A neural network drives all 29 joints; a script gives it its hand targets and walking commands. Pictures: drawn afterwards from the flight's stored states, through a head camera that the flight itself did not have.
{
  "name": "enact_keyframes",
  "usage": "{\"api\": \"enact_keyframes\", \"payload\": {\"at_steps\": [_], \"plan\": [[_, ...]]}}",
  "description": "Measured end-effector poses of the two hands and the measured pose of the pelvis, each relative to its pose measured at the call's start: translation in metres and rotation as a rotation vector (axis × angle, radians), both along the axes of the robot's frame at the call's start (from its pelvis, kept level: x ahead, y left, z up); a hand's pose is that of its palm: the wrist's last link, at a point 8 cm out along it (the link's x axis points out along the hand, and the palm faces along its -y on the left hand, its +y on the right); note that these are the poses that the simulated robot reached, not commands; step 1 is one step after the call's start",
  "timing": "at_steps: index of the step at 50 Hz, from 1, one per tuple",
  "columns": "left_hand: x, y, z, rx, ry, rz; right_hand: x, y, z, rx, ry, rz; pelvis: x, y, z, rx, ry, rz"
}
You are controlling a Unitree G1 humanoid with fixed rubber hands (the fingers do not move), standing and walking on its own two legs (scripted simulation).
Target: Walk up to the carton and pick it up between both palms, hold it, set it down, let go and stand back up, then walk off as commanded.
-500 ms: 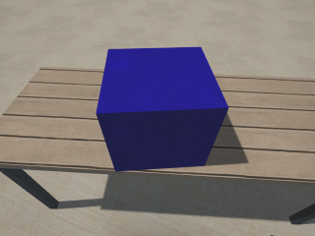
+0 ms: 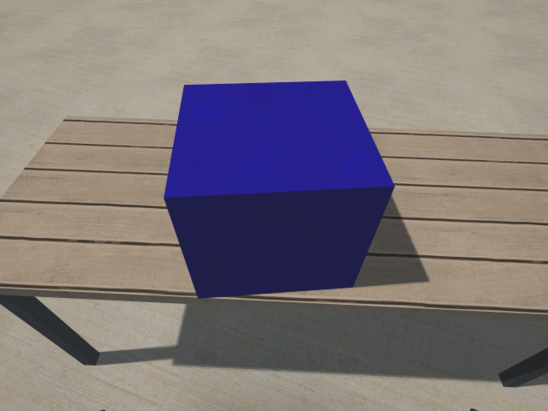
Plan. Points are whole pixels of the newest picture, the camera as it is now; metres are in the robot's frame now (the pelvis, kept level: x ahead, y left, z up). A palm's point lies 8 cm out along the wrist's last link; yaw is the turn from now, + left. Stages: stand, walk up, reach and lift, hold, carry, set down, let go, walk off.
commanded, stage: walk up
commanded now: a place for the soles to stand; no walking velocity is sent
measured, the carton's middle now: (271, 189) +0.51 +0.03 +0.02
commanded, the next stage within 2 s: reach and lift in 2.00 s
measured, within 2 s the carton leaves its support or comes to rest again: neither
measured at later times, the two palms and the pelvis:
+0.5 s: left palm out of the picture +0.08 +0.30 -0.11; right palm out of the picture +0.09 -0.30 -0.09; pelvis +0.00 +0.01 +0.00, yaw -1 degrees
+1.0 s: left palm out of the picture +0.08 +0.36 -0.12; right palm out of the picture +0.08 -0.25 -0.08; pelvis +0.00 +0.07 +0.00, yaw -2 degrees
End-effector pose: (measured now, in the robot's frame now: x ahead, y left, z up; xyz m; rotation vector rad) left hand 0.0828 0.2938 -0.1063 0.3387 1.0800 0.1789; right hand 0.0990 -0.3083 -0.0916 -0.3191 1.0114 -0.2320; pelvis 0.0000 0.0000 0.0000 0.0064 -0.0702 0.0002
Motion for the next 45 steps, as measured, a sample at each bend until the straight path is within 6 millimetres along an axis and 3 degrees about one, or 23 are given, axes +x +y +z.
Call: {"api": "enact_keyframes", "payload": {"at_steps": [27,32,39,45], "plan": [[0.001,0.005,-0.001,0.015,-0.005,-0.002,-0.003,0.005,0.001,0.013,0.019,-0.004,0.000,0.005,0.001,-0.007,0.000,-0.009],[-0.012,0.006,-0.001,0.022,0.003,0.002,0.000,0.004,-0.002,0.017,0.038,-0.010,0.004,0.004,0.000,-0.008,0.006,-0.009],[-0.045,0.034,-0.012,0.032,0.113,0.016,0.000,0.028,-0.002,0.003,0.047,-0.028,0.005,0.030,-0.003,-0.029,0.005,-0.027],[-0.030,0.059,-0.020,0.009,0.119,0.005,-0.014,0.056,0.004,-0.020,0.064,-0.048,0.003,0.059,-0.002,-0.051,-0.019,-0.038]]}}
